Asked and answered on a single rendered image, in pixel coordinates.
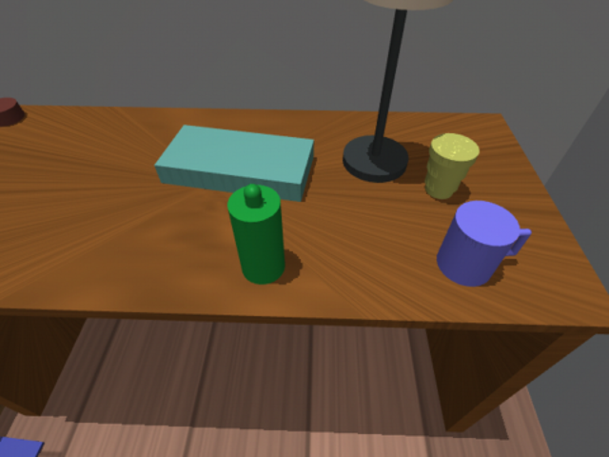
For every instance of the desk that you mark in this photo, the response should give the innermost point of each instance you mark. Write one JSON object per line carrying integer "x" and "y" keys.
{"x": 87, "y": 230}

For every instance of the desk lamp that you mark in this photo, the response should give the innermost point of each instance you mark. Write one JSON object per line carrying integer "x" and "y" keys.
{"x": 374, "y": 158}

